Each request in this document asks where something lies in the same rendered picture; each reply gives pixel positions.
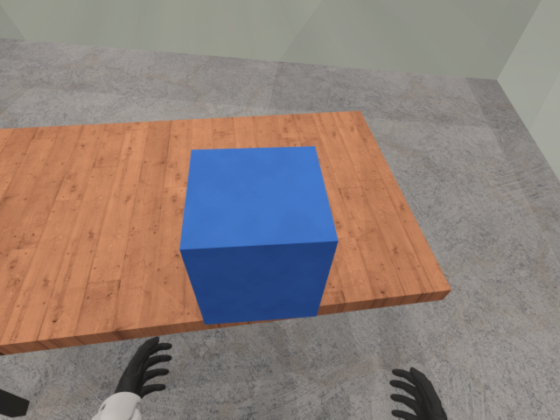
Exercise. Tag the robot right hand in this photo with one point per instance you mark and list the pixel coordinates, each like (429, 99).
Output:
(427, 405)

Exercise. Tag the robot left hand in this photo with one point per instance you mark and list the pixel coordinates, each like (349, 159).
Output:
(135, 375)

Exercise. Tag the robot left forearm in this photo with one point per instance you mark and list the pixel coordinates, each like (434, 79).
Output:
(121, 406)

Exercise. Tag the carton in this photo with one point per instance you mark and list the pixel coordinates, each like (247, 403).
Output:
(258, 237)

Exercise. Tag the table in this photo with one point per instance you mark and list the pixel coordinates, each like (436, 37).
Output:
(91, 219)

